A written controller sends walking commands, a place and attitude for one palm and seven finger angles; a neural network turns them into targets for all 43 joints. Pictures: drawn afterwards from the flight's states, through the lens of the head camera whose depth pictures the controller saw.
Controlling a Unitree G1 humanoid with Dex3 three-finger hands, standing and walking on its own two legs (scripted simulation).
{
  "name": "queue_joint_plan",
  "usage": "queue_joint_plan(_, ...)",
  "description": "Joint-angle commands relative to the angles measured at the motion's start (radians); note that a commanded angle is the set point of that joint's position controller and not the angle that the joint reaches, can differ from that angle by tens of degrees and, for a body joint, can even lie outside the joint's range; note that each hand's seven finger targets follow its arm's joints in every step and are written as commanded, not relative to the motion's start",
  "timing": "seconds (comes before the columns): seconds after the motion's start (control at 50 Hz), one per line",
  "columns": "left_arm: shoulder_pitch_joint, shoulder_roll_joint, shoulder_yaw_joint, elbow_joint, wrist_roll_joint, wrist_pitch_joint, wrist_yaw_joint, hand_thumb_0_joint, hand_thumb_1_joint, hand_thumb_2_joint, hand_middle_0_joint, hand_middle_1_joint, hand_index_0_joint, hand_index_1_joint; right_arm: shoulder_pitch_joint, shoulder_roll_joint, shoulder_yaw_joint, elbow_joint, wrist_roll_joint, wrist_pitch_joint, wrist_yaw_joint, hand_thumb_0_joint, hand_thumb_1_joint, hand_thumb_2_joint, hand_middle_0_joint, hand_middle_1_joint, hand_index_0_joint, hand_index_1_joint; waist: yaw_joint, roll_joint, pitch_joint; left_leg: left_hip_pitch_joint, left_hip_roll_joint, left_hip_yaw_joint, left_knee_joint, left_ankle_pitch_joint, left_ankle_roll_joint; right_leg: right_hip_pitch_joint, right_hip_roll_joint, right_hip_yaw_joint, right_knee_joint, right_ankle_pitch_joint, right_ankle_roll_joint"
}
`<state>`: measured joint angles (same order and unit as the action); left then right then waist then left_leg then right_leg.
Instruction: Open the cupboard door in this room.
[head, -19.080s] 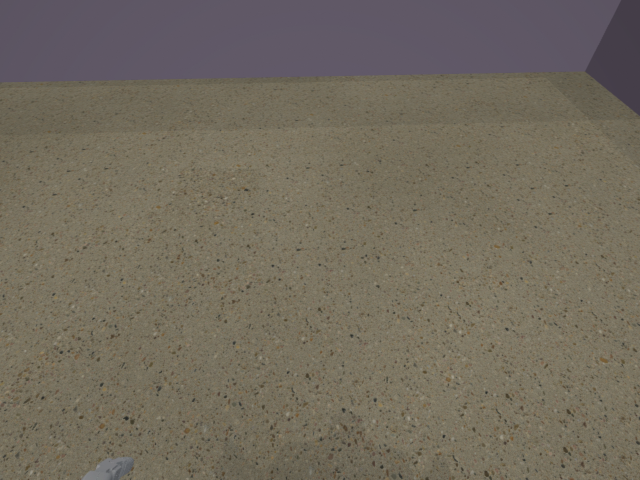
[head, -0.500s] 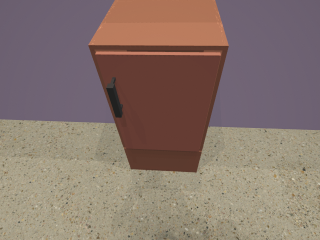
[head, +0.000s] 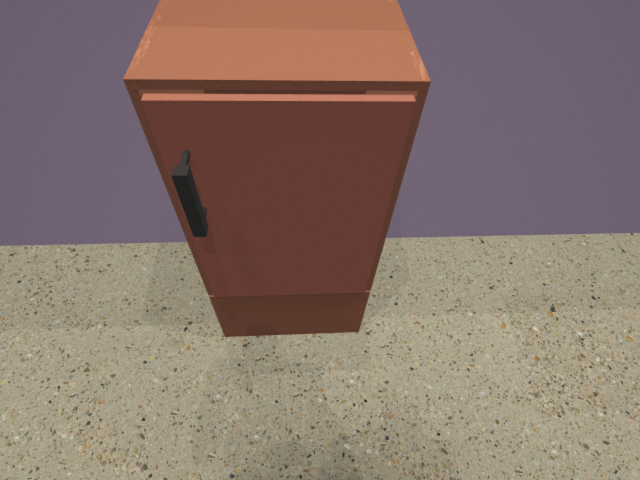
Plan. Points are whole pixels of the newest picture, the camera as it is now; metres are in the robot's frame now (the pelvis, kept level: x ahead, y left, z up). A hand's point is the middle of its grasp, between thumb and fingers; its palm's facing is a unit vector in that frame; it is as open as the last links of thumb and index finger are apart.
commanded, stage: come to a stop and stand still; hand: left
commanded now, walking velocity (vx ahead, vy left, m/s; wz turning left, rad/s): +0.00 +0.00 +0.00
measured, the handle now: (193, 195) +0.56 +0.23 -0.04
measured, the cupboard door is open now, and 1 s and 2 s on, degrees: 0 0 0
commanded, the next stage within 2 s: look again from close up in 0.52 s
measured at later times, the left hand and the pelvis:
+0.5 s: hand out of the picture +0.06 +0.15 -0.17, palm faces +0.08 -0.97 -0.22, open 7.2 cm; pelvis +0.04 -0.04 +0.00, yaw +2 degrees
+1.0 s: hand out of the picture +0.02 +0.20 -0.19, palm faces +0.07 -0.98 -0.19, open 7.4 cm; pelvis +0.00 +0.02 -0.01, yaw +2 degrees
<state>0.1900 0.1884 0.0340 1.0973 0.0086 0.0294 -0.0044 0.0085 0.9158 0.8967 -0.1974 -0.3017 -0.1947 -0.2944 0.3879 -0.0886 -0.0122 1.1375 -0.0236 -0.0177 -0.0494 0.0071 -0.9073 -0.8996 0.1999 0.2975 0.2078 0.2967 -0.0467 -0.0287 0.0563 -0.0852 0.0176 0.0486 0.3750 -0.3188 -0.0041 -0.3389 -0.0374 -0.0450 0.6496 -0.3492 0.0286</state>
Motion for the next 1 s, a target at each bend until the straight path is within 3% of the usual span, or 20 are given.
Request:
queue_joint_plan(0.0,0.095,0.068,0.009,-0.024,-0.002,-0.048,0.017,0.0,0.9,0.9,-0.2,-0.3,-0.2,-0.3,0.07,-0.156,-0.043,-0.008,0.016,-0.013,-0.005,0.0,-0.9,-0.9,0.2,0.3,0.2,0.3,0.05,0.1,-0.1,-0.088,0.152,-0.101,0.114,0.549,0.032,0.303,-0.048,0.018,-0.289,0.384,-0.024)
queue_joint_plan(0.02,0.145,0.108,0.017,0.0,-0.001,-0.054,0.03,0.0,0.9,0.9,-0.2,-0.3,-0.2,-0.3,0.063,-0.112,-0.03,-0.015,0.022,-0.016,0.0,0.0,-0.9,-0.9,0.2,0.3,0.2,0.3,0.065,-0.014,-0.146,-0.23,0.104,-0.046,0.156,0.283,-0.006,0.456,-0.182,0.136,-0.229,0.639,-0.067)
queue_joint_plan(0.04,0.152,0.139,0.017,0.015,-0.004,-0.056,0.035,0.0,0.9,0.9,-0.2,-0.3,-0.2,-0.3,0.053,-0.088,-0.025,-0.02,0.024,-0.011,0.004,0.0,-0.9,-0.9,0.2,0.3,0.2,0.3,0.065,-0.093,-0.136,-0.279,0.052,-0.008,0.167,-0.024,-0.026,0.459,-0.284,0.184,-0.226,0.77,-0.132)
queue_joint_plan(0.08,0.122,0.133,0.018,0.011,-0.003,-0.061,0.04,0.0,0.9,0.9,-0.2,-0.3,-0.2,-0.3,0.025,-0.094,-0.028,-0.02,0.018,0.01,-0.001,0.0,-0.9,-0.9,0.2,0.3,0.2,0.3,0.065,-0.21,-0.104,-0.225,0.06,-0.018,0.261,-0.194,-0.029,0.348,-0.272,0.186,-0.278,0.796,-0.185)
queue_joint_plan(0.14,0.038,0.087,0.005,-0.002,-0.002,-0.051,0.047,0.0,0.9,0.9,-0.2,-0.3,-0.2,-0.3,0.04,-0.08,-0.023,0.004,0.018,0.013,0.002,0.0,-0.9,-0.9,0.2,0.3,0.2,0.3,0.035,-0.107,-0.051,-0.199,0.081,-0.029,0.159,-0.066,-0.025,0.301,-0.221,0.097,-0.231,0.773,-0.161)
queue_joint_plan(0.2,0.023,0.053,-0.008,-0.011,-0.014,-0.047,0.044,0.0,0.9,0.9,-0.2,-0.3,-0.2,-0.3,0.048,-0.096,-0.022,0.031,0.012,0.002,0.002,0.0,-0.9,-0.9,0.2,0.3,0.2,0.3,0.03,0.014,-0.074,-0.036,0.113,-0.048,0.025,0.362,-0.014,0.21,-0.111,0.02,-0.204,0.533,-0.083)
queue_joint_plan(0.22,0.022,0.045,-0.009,-0.012,-0.013,-0.045,0.043,0.0,0.9,0.9,-0.2,-0.3,-0.2,-0.3,0.019,-0.112,-0.023,0.027,0.011,0.002,0.004,0.0,-0.9,-0.9,0.2,0.3,0.2,0.3,0.039,0.042,-0.053,-0.03,0.126,-0.042,0.03,0.378,-0.01,0.176,-0.094,0.011,-0.234,0.437,-0.063)
queue_joint_plan(0.26,0.013,0.052,-0.004,-0.012,-0.004,-0.041,0.042,0.0,0.9,0.9,-0.2,-0.3,-0.2,-0.3,-0.02,-0.11,-0.022,0.017,0.01,0.008,0.006,0.0,-0.9,-0.9,0.2,0.3,0.2,0.3,0.038,0.046,0.031,-0.061,0.12,-0.03,0.022,0.295,-0.015,0.137,-0.087,0.028,-0.285,0.343,-0.053)
queue_joint_plan(0.3,0.041,0.053,-0.006,-0.005,-0.002,-0.045,0.044,0.0,0.9,0.9,-0.2,-0.3,-0.2,-0.3,-0.029,-0.108,-0.02,0.018,0.01,0.006,0.003,0.0,-0.9,-0.9,0.2,0.3,0.2,0.3,0.042,0.06,0.04,-0.053,0.122,-0.024,0.028,0.365,-0.013,0.163,-0.088,0.03,-0.276,0.454,-0.053)
queue_joint_plan(0.36,0.068,0.072,-0.005,-0.001,-0.005,-0.052,0.047,0.0,0.9,0.9,-0.2,-0.3,-0.2,-0.3,-0.035,-0.122,-0.02,0.009,0.011,0.006,0.001,0.0,-0.9,-0.9,0.2,0.3,0.2,0.3,0.039,0.05,-0.038,-0.018,0.12,-0.015,0.035,0.394,-0.018,0.231,-0.101,0.03,-0.268,0.58,-0.053)
queue_joint_plan(0.44,0.082,0.076,-0.009,0.001,-0.003,-0.054,0.047,0.0,0.9,0.9,-0.2,-0.3,-0.2,-0.3,-0.064,-0.141,-0.021,-0.005,0.012,0.008,0.0,0.0,-0.9,-0.9,0.2,0.3,0.2,0.3,0.039,0.013,-0.049,0.012,0.12,-0.01,0.026,0.382,-0.016,0.232,-0.104,0.031,-0.278,0.615,-0.05)
queue_joint_plan(0.58,0.107,0.082,-0.014,0.013,-0.004,-0.055,0.046,0.0,0.9,0.9,-0.2,-0.3,-0.2,-0.3,-0.08,-0.155,-0.013,-0.009,0.014,0.009,0.001,0.0,-0.9,-0.9,0.2,0.3,0.2,0.3,0.04,0.01,-0.03,0.018,0.119,-0.014,-0.005,0.337,-0.011,0.227,-0.098,0.036,-0.305,0.534,-0.053)
queue_joint_plan(0.6,0.175,0.225,-0.005,-0.054,0.021,-0.066,0.053,0.0,0.9,0.9,-0.2,-0.3,-0.2,-0.3,-0.144,-0.233,-0.032,-0.119,0.005,0.018,0.011,0.0,-0.9,-0.9,0.2,0.3,0.2,0.3,0.058,-0.114,0.101,-0.099,0.056,-0.047,0.093,0.188,0.012,0.166,-0.069,0.071,-0.304,0.535,-0.019)
queue_joint_plan(0.62,0.15,0.168,0.013,-0.062,0.016,-0.072,0.052,0.0,0.9,0.9,-0.2,-0.3,-0.2,-0.3,-0.112,-0.241,-0.04,-0.159,0.004,-0.001,0.009,0.0,-0.9,-0.9,0.2,0.3,0.2,0.3,0.037,-0.019,-0.03,-0.155,0.065,-0.023,0.123,0.17,0.011,0.241,-0.145,0.123,-0.215,0.642,-0.065)
queue_joint_plan(0.66,0.164,0.17,0.019,-0.076,0.012,-0.077,0.054,0.0,0.9,0.9,-0.2,-0.3,-0.2,-0.3,-0.112,-0.2,-0.043,-0.152,0.006,-0.009,0.001,0.0,-0.9,-0.9,0.2,0.3,0.2,0.3,0.051,0.025,-0.163,-0.176,0.039,-0.013,0.186,0.108,0.018,0.351,-0.177,0.134,-0.191,0.808,-0.105)
queue_joint_plan(0.7,0.187,0.135,0.01,-0.083,0.016,-0.074,0.054,0.0,0.9,0.9,-0.2,-0.3,-0.2,-0.3,-0.107,-0.162,-0.028,-0.174,0.009,-0.001,0.006,0.0,-0.9,-0.9,0.2,0.3,0.2,0.3,0.053,-0.081,-0.171,-0.21,0.032,-0.01,0.22,0.039,0.026,0.36,-0.177,0.131,-0.194,0.794,-0.121)
queue_joint_plan(0.76,0.148,0.132,0.014,-0.114,0.02,-0.057,0.051,0.0,0.9,0.9,-0.2,-0.3,-0.2,-0.3,-0.101,-0.188,-0.039,-0.188,0.009,0.005,0.006,0.0,-0.9,-0.9,0.2,0.3,0.2,0.3,0.036,-0.126,-0.085,-0.196,0.038,-0.014,0.197,0.059,0.03,0.232,-0.161,0.1,-0.22,0.599,-0.12)
queue_joint_plan(0.8,0.125,0.1,0.002,-0.129,0.017,-0.049,0.051,0.0,0.9,0.9,-0.2,-0.3,-0.2,-0.3,-0.071,-0.179,-0.03,-0.171,0.005,-0.001,0.012,0.0,-0.9,-0.9,0.2,0.3,0.2,0.3,0.022,-0.013,-0.06,-0.103,0.067,-0.026,0.117,0.216,0.035,0.145,-0.105,0.045,-0.191,0.438,-0.09)
queue_joint_plan(0.86,0.15,0.094,0.0,-0.126,0.012,-0.035,0.047,0.0,0.9,0.9,-0.2,-0.3,-0.2,-0.3,-0.091,-0.212,-0.031,-0.168,0.003,-0.004,0.009,0.0,-0.9,-0.9,0.2,0.3,0.2,0.3,0.048,0.139,-0.015,-0.134,0.118,-0.064,0.092,0.395,0.045,0.129,-0.059,0.002,-0.163,0.292,-0.053)
queue_joint_plan(0.98,0.145,0.083,-0.01,-0.121,0.012,-0.023,0.041,0.0,0.9,0.9,-0.2,-0.3,-0.2,-0.3,-0.11,-0.225,-0.024,-0.185,0.004,-0.006,0.013,0.0,-0.9,-0.9,0.2,0.3,0.2,0.3,0.056,0.1,0.028,-0.213,0.125,-0.106,-0.019,0.167,0.056,0.147,-0.045,0.001,-0.186,0.164,-0.026)
